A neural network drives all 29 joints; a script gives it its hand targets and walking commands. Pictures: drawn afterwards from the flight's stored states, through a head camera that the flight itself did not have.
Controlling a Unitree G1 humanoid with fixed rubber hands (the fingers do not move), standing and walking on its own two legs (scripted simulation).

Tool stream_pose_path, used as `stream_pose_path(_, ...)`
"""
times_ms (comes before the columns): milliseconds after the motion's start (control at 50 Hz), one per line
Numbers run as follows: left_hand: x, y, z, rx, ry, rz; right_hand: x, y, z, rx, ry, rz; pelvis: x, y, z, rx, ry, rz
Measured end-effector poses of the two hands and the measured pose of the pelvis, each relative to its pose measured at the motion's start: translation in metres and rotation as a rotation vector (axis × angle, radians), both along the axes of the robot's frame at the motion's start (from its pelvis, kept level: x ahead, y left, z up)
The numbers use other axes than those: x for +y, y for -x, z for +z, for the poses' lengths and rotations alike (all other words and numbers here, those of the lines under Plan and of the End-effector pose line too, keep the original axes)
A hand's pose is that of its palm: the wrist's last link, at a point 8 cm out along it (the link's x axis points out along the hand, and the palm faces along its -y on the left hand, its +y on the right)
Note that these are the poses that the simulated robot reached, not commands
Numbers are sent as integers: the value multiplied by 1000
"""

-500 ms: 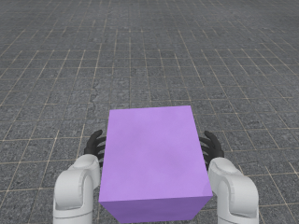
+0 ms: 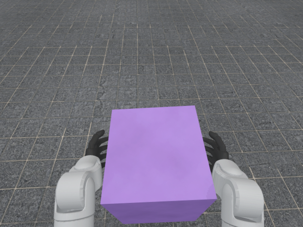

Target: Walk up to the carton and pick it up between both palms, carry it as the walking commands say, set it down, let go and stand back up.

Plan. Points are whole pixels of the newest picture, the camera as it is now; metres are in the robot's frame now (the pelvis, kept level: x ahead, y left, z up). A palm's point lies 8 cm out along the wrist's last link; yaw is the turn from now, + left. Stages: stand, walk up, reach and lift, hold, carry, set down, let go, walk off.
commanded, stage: carry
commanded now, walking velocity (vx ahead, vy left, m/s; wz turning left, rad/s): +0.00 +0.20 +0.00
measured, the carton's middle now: (156, 169) +0.28 +0.00 +0.02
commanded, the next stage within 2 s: none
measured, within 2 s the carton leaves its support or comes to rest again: neither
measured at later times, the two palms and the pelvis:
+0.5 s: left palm (86, 162) +0.26 +0.16 +0.08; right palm (215, 165) +0.26 -0.13 +0.09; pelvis -0.01 +0.01 +0.00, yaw +0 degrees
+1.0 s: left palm (80, 170) +0.24 +0.17 +0.09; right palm (214, 172) +0.24 -0.12 +0.10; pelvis -0.02 +0.02 +0.00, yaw +0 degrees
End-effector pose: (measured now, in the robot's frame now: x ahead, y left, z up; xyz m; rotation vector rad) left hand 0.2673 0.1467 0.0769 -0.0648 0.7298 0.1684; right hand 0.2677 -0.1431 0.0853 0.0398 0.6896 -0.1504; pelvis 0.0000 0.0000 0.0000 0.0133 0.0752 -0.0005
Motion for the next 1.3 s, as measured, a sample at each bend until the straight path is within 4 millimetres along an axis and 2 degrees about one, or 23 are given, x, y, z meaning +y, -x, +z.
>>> stream_pose_path(120,16,-2,-4,1,23,6,16,-4,3,1,23,5,13,-3,0,7,11,1)
stream_pose_path(380,12,1,4,-16,-3,-1,12,1,3,-16,-4,-1,12,1,0,1,9,-5)
stream_pose_path(860,20,26,12,-48,5,-1,20,25,14,-47,4,1,19,21,1,-34,18,-5)
stream_pose_path(1300,22,30,12,-54,2,3,22,27,13,-52,3,6,20,24,1,-38,19,-4)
